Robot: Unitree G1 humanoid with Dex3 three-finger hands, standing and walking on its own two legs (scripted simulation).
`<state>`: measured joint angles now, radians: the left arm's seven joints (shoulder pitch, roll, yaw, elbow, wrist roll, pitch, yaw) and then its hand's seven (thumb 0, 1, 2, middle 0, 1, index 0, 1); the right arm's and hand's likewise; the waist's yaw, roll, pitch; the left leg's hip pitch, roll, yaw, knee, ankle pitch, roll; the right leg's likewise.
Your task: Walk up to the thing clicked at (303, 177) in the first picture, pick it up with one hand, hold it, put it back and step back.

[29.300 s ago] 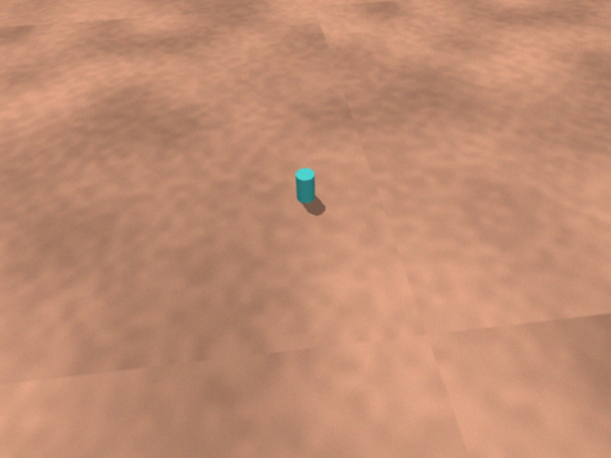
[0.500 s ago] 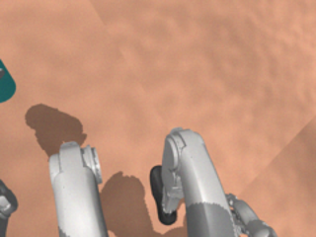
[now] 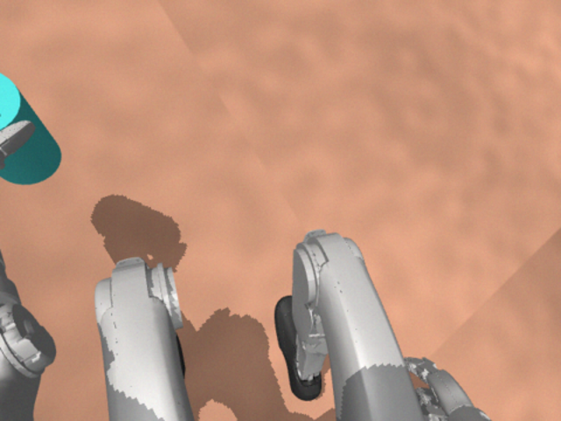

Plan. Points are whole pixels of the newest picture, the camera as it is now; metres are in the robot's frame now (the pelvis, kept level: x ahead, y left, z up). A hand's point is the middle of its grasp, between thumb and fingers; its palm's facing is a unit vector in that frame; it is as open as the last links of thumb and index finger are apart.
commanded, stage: settle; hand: left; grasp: from the side
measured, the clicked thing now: (4, 133) +0.50 +0.32 -0.12
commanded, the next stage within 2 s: lift in 0.18 s
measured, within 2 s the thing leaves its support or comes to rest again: neither
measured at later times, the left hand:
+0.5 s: hand out of the picture +0.48 +0.32 -0.02, palm faces +0.34 -0.94 -0.07, open 7.2 cm
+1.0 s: hand out of the picture +0.43 +0.31 +0.11, palm faces +0.32 -0.94 -0.06, open 7.1 cm
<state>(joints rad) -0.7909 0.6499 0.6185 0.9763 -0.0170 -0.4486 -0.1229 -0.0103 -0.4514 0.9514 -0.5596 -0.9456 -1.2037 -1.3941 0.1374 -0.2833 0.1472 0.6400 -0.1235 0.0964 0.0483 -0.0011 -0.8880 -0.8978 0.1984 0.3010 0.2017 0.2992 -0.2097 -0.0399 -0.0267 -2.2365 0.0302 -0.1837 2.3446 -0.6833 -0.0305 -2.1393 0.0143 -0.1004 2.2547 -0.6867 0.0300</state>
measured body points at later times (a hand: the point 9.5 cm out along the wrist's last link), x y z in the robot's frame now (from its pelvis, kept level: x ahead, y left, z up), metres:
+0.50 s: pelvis +0.00 +0.00 +0.02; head +0.23 +0.08 +0.40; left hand +0.46 +0.37 -0.02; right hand +0.08 -0.26 -0.09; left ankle +0.08 +0.14 -0.32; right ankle +0.10 -0.12 -0.32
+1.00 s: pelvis +0.00 +0.00 +0.11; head +0.19 +0.06 +0.51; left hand +0.41 +0.36 +0.11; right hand +0.14 -0.26 -0.01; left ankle +0.08 +0.14 -0.32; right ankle +0.10 -0.12 -0.32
